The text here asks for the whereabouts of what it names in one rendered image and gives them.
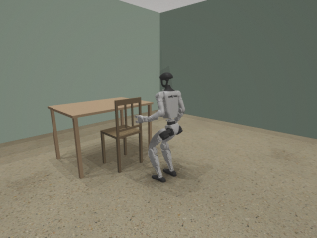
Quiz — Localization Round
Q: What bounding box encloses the robot right shin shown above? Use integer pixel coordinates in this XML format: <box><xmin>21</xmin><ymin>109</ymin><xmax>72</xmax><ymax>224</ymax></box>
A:
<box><xmin>161</xmin><ymin>144</ymin><xmax>174</xmax><ymax>172</ymax></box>

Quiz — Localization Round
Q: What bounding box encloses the right robot upper arm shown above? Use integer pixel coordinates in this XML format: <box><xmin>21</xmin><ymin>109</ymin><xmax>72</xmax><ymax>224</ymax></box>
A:
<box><xmin>175</xmin><ymin>90</ymin><xmax>185</xmax><ymax>113</ymax></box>

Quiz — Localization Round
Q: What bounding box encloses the left robot forearm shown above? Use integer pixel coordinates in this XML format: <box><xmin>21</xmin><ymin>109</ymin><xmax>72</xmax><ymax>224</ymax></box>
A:
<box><xmin>142</xmin><ymin>110</ymin><xmax>162</xmax><ymax>122</ymax></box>

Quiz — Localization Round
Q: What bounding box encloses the left robot upper arm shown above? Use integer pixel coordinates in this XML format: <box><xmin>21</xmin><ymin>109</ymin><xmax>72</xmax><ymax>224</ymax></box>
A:
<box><xmin>155</xmin><ymin>91</ymin><xmax>165</xmax><ymax>117</ymax></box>

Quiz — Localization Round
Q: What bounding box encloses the chair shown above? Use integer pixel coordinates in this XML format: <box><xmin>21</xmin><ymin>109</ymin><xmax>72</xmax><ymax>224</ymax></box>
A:
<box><xmin>100</xmin><ymin>97</ymin><xmax>143</xmax><ymax>173</ymax></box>

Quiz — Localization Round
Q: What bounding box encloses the robot head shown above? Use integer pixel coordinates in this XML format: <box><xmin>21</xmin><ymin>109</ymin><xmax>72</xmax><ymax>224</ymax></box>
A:
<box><xmin>159</xmin><ymin>72</ymin><xmax>175</xmax><ymax>92</ymax></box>

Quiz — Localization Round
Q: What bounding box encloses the robot left hand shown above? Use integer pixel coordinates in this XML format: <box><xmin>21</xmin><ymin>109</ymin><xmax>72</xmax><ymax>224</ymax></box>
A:
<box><xmin>135</xmin><ymin>115</ymin><xmax>143</xmax><ymax>124</ymax></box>

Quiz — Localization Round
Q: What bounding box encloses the table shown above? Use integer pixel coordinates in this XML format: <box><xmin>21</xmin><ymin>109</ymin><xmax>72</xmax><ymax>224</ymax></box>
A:
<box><xmin>48</xmin><ymin>97</ymin><xmax>154</xmax><ymax>179</ymax></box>

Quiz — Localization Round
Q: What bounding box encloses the right robot forearm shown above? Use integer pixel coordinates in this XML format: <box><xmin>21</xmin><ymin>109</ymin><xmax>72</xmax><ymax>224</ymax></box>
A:
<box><xmin>174</xmin><ymin>112</ymin><xmax>185</xmax><ymax>123</ymax></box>

